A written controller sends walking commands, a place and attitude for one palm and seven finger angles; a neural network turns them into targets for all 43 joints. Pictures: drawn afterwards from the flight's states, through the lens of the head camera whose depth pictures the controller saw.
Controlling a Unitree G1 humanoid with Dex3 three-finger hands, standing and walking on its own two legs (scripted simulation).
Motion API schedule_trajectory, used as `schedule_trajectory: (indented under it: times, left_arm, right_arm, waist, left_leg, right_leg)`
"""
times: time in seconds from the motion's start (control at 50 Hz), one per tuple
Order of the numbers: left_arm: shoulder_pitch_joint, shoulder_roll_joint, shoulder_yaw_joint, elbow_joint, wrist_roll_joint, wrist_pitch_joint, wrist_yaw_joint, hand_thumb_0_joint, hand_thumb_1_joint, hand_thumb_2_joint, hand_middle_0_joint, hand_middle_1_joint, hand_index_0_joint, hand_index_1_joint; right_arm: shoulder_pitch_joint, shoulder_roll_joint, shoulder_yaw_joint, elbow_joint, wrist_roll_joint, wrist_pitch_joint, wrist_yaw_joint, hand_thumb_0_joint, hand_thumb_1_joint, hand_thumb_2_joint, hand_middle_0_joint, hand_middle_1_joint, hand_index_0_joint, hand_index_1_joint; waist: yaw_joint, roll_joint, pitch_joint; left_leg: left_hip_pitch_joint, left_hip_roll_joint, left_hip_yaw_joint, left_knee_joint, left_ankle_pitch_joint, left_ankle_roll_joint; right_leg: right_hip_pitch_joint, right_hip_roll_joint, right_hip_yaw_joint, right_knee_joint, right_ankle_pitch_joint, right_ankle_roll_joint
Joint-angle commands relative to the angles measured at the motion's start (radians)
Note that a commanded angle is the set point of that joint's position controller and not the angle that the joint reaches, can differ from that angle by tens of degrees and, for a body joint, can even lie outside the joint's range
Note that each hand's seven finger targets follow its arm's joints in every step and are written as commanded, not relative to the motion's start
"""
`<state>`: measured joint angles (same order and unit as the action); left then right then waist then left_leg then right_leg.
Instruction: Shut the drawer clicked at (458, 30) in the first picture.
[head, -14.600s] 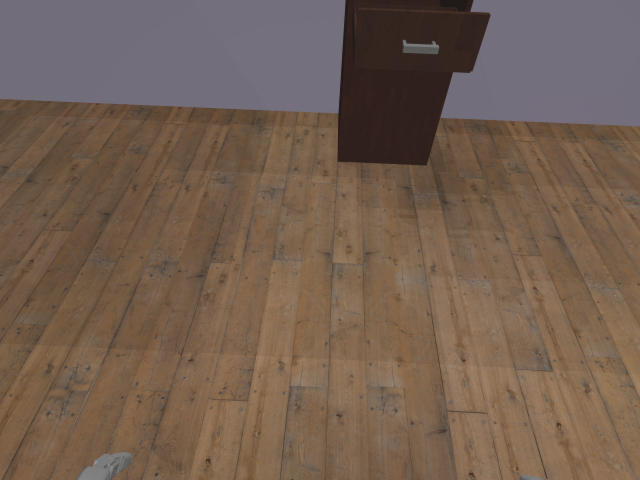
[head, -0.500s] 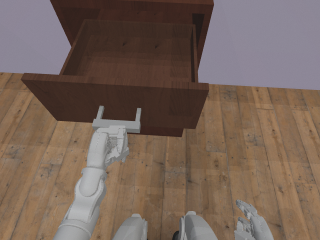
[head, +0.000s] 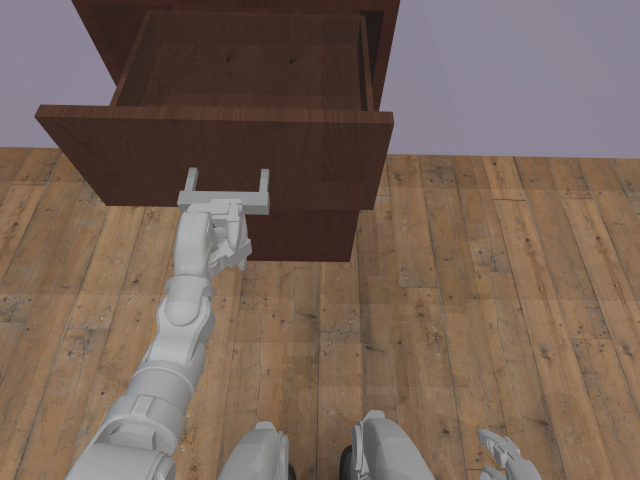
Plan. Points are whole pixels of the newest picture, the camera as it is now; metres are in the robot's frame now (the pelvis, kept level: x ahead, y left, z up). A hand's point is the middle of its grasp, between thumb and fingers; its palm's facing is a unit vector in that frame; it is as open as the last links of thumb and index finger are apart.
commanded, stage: push the drawer shut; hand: left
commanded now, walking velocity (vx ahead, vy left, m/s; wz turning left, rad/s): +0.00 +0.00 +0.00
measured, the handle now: (226, 189) +0.47 +0.11 +0.04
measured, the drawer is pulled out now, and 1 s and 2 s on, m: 0.22 0.09 0.00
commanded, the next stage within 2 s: none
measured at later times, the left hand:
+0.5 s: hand (252, 195) +0.47 +0.08 +0.03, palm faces -0.01 -1.00 -0.05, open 3.6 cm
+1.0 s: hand (256, 162) +0.53 +0.08 +0.03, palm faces -0.01 -1.00 -0.05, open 3.6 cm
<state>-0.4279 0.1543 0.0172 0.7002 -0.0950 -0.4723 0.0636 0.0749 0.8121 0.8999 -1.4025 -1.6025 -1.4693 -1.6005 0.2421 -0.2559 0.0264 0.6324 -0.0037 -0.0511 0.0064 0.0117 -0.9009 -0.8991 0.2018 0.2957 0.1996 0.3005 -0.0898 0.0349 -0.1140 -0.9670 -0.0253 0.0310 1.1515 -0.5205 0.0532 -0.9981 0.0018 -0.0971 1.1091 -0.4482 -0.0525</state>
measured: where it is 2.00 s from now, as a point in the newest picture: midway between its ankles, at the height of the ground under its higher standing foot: outside the picture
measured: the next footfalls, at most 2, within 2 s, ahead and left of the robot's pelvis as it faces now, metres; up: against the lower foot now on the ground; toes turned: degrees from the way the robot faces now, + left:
none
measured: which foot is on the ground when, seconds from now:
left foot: down 0.00-1.00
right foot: down 0.00-1.00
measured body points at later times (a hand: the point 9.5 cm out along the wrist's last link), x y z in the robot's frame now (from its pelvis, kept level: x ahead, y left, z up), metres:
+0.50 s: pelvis +0.01 +0.00 +0.00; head +0.14 +0.00 +0.43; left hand +0.47 +0.14 +0.03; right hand +0.06 -0.26 -0.13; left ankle +0.02 +0.09 -0.65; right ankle +0.05 -0.09 -0.65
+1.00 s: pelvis +0.01 +0.00 -0.01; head +0.17 +0.00 +0.41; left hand +0.53 +0.14 +0.03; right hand +0.01 -0.26 -0.13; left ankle +0.02 +0.09 -0.65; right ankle +0.05 -0.09 -0.65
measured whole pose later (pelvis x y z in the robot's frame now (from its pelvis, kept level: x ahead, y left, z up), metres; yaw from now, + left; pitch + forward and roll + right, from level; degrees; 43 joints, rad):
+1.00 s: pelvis +0.01 +0.00 -0.01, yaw -1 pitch +26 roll -2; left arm -0.96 0.32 0.26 1.23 -0.01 -0.53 0.05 0.08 0.81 0.89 -1.40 -1.60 -1.48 -1.60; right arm 0.34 -0.26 0.03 0.66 -0.05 0.01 0.04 0.01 -0.90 -0.90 0.20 0.30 0.20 0.30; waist -0.21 0.04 -0.12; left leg -1.11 -0.01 0.03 1.19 -0.53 0.05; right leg -1.14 0.02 -0.10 1.13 -0.45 -0.06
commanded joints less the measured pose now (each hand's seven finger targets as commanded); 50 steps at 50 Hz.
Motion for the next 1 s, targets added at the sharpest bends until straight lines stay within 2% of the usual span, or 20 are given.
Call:
schedule_trajectory:
  times: [0.0,0.06,0.12,0.16,0.2,0.26,0.3,0.34,0.4,0.44,0.48,0.52,0.6,0.64,0.7,0.72,0.8,0.84,0.9,0.98]
  left_arm:
    - [-0.552,0.115,0.076,-0.226,-0.003,-0.095,0.023,0.000,0.900,0.900,-1.400,-1.600,-1.400,-1.600]
    - [-0.585,0.090,0.063,-0.199,-0.001,-0.099,0.027,0.000,0.900,0.900,-1.400,-1.600,-1.400,-1.600]
    - [-0.640,0.118,0.090,-0.127,0.006,-0.102,0.032,0.000,0.900,0.900,-1.400,-1.600,-1.400,-1.600]
    - [-0.680,0.111,0.085,-0.099,0.010,-0.111,0.030,0.000,0.900,0.900,-1.400,-1.600,-1.400,-1.600]
    - [-0.699,0.152,0.128,-0.081,0.016,-0.123,0.031,0.000,0.900,0.900,-1.400,-1.600,-1.400,-1.600]
    - [-0.740,0.118,0.103,-0.065,0.020,-0.133,0.027,0.000,0.900,0.900,-1.400,-1.600,-1.400,-1.600]
    - [-0.746,0.147,0.135,-0.031,0.023,-0.134,0.024,0.000,0.900,0.900,-1.400,-1.600,-1.400,-1.600]
    - [-0.783,0.130,0.119,-0.013,0.025,-0.139,0.021,0.000,0.900,0.900,-1.400,-1.600,-1.400,-1.600]
    - [-0.804,0.182,0.164,0.017,0.033,-0.147,0.019,0.000,0.900,0.900,-1.400,-1.600,-1.400,-1.600]
    - [-0.826,0.162,0.153,0.048,0.033,-0.149,0.014,0.000,0.900,0.900,-1.400,-1.600,-1.400,-1.600]
    - [-0.873,0.207,0.184,0.070,0.035,-0.157,0.010,0.000,0.900,0.900,-1.400,-1.600,-1.400,-1.600]
    - [-0.887,0.246,0.213,0.086,0.044,-0.162,0.008,0.000,0.900,0.900,-1.400,-1.600,-1.400,-1.600]
    - [-0.923,0.201,0.180,0.107,0.048,-0.167,-0.001,0.000,0.900,0.900,-1.400,-1.600,-1.400,-1.600]
    - [-0.958,0.240,0.211,0.110,0.047,-0.168,0.006,0.000,0.900,0.900,-1.400,-1.600,-1.400,-1.600]
    - [-1.008,0.227,0.192,0.142,0.055,-0.165,0.002,0.000,0.900,0.900,-1.400,-1.600,-1.400,-1.600]
    - [-1.017,0.254,0.211,0.171,0.059,-0.162,0.004,0.000,0.900,0.900,-1.400,-1.600,-1.400,-1.600]
    - [-1.074,0.301,0.237,0.193,0.070,-0.162,0.003,0.000,0.900,0.900,-1.400,-1.600,-1.400,-1.600]
    - [-1.099,0.308,0.236,0.216,0.070,-0.154,-0.003,0.000,0.900,0.900,-1.400,-1.600,-1.400,-1.600]
    - [-1.142,0.328,0.239,0.229,0.078,-0.150,-0.012,0.000,0.900,0.900,-1.400,-1.600,-1.400,-1.600]
    - [-1.187,0.353,0.255,0.273,0.084,-0.136,-0.009,0.000,0.900,0.900,-1.400,-1.600,-1.400,-1.600]
  right_arm:
    - [0.060,-0.142,-0.057,-0.091,-0.001,-0.034,-0.009,0.000,-0.900,-0.900,0.200,0.300,0.200,0.300]
    - [0.077,-0.142,-0.062,-0.078,-0.005,-0.029,-0.002,0.000,-0.900,-0.900,0.200,0.300,0.200,0.300]
    - [0.097,-0.144,-0.062,-0.067,-0.008,-0.023,-0.001,0.000,-0.900,-0.900,0.200,0.300,0.200,0.300]
    - [0.104,-0.143,-0.060,-0.063,-0.008,-0.020,0.001,0.000,-0.900,-0.900,0.200,0.300,0.200,0.300]
    - [0.120,-0.148,-0.064,-0.058,-0.014,-0.018,0.002,0.000,-0.900,-0.900,0.200,0.300,0.200,0.300]
    - [0.134,-0.143,-0.064,-0.053,-0.017,-0.011,0.008,0.000,-0.900,-0.900,0.200,0.300,0.200,0.300]
    - [0.155,-0.150,-0.067,-0.047,-0.021,-0.007,0.012,0.000,-0.900,-0.900,0.200,0.300,0.200,0.300]
    - [0.160,-0.146,-0.068,-0.045,-0.022,0.000,0.016,0.000,-0.900,-0.900,0.200,0.300,0.200,0.300]
    - [0.179,-0.152,-0.068,-0.041,-0.025,0.007,0.017,0.000,-0.900,-0.900,0.200,0.300,0.200,0.300]
    - [0.182,-0.145,-0.068,-0.037,-0.025,0.011,0.019,0.000,-0.900,-0.900,0.200,0.300,0.200,0.300]
    - [0.191,-0.149,-0.065,-0.032,-0.028,0.013,0.017,0.000,-0.900,-0.900,0.200,0.300,0.200,0.300]
    - [0.199,-0.153,-0.065,-0.032,-0.030,0.020,0.016,0.000,-0.900,-0.900,0.200,0.300,0.200,0.300]
    - [0.209,-0.149,-0.066,-0.029,-0.034,0.027,0.024,0.000,-0.900,-0.900,0.200,0.300,0.200,0.300]
    - [0.221,-0.154,-0.066,-0.023,-0.039,0.033,0.025,0.000,-0.900,-0.900,0.200,0.300,0.200,0.300]
    - [0.232,-0.152,-0.064,-0.021,-0.040,0.037,0.028,0.000,-0.900,-0.900,0.200,0.300,0.200,0.300]
    - [0.236,-0.157,-0.063,-0.016,-0.040,0.040,0.027,0.000,-0.900,-0.900,0.200,0.300,0.200,0.300]
    - [0.257,-0.166,-0.061,-0.015,-0.047,0.046,0.028,0.000,-0.900,-0.900,0.200,0.300,0.200,0.300]
    - [0.260,-0.166,-0.057,-0.013,-0.046,0.047,0.027,0.000,-0.900,-0.900,0.200,0.300,0.200,0.300]
    - [0.272,-0.169,-0.052,-0.017,-0.049,0.049,0.028,0.000,-0.900,-0.900,0.200,0.300,0.200,0.300]
    - [0.293,-0.174,-0.050,-0.012,-0.055,0.053,0.029,0.000,-0.900,-0.900,0.200,0.300,0.200,0.300]
  waist:
    - [-0.057,-0.004,-0.452]
    - [-0.063,0.022,-0.479]
    - [-0.081,-0.027,-0.451]
    - [-0.087,-0.018,-0.441]
    - [-0.079,0.000,-0.484]
    - [-0.090,0.037,-0.513]
    - [-0.089,0.022,-0.517]
    - [-0.100,0.024,-0.511]
    - [-0.099,0.003,-0.531]
    - [-0.109,-0.001,-0.517]
    - [-0.114,0.014,-0.497]
    - [-0.109,0.022,-0.530]
    - [-0.122,0.068,-0.561]
    - [-0.125,0.052,-0.570]
    - [-0.148,0.060,-0.556]
    - [-0.150,0.046,-0.536]
    - [-0.163,0.058,-0.568]
    - [-0.175,0.046,-0.555]
    - [-0.177,0.105,-0.568]
    - [-0.202,0.089,-0.564]
  left_leg:
    - [0.193,0.020,-0.095,-0.177,0.176,-0.029]
    - [0.239,0.024,-0.099,-0.173,0.225,-0.035]
    - [0.180,0.021,-0.090,-0.168,0.209,-0.028]
    - [0.173,0.021,-0.089,-0.171,0.187,-0.027]
    - [0.185,0.018,-0.084,-0.162,0.220,-0.027]
    - [0.239,0.024,-0.094,-0.159,0.281,-0.035]
    - [0.240,0.027,-0.099,-0.154,0.313,-0.037]
    - [0.230,0.026,-0.094,-0.151,0.309,-0.035]
    - [0.212,0.022,-0.086,-0.142,0.322,-0.030]
    - [0.190,0.020,-0.080,-0.137,0.304,-0.027]
    - [0.157,0.016,-0.073,-0.132,0.279,-0.022]
    - [0.172,0.017,-0.078,-0.129,0.303,-0.024]
    - [0.234,0.024,-0.093,-0.124,0.351,-0.032]
    - [0.217,0.024,-0.092,-0.115,0.351,-0.029]
    - [0.209,0.024,-0.092,-0.110,0.338,-0.026]
    - [0.182,0.023,-0.093,-0.110,0.318,-0.024]
    - [0.179,0.020,-0.096,-0.100,0.311,-0.021]
    - [0.143,0.019,-0.090,-0.093,0.286,-0.016]
    - [0.157,0.018,-0.098,-0.093,0.296,-0.018]
    - [0.143,0.023,-0.105,-0.080,0.301,-0.015]
  right_leg:
    - [0.246,-0.002,0.098,-0.157,0.117,0.030]
    - [0.225,-0.001,0.088,-0.150,0.153,0.029]
    - [0.248,0.002,0.099,-0.157,0.159,0.032]
    - [0.240,0.001,0.100,-0.164,0.139,0.032]
    - [0.251,0.004,0.105,-0.153,0.173,0.031]
    - [0.222,0.006,0.092,-0.137,0.217,0.029]
    - [0.220,0.010,0.087,-0.127,0.242,0.028]
    - [0.223,0.009,0.090,-0.132,0.249,0.029]
    - [0.248,0.015,0.098,-0.127,0.278,0.031]
    - [0.250,0.013,0.103,-0.135,0.271,0.033]
    - [0.256,0.014,0.114,-0.137,0.261,0.032]
    - [0.254,0.014,0.111,-0.126,0.279,0.031]
    - [0.207,0.018,0.097,-0.117,0.291,0.029]
    - [0.217,0.019,0.100,-0.115,0.296,0.031]
    - [0.201,0.022,0.102,-0.122,0.289,0.032]
    - [0.200,0.021,0.104,-0.123,0.273,0.032]
    - [0.197,0.025,0.107,-0.122,0.268,0.032]
    - [0.203,0.025,0.115,-0.129,0.253,0.034]
    - [0.182,0.027,0.111,-0.121,0.251,0.029]
    - [0.159,0.030,0.107,-0.118,0.248,0.031]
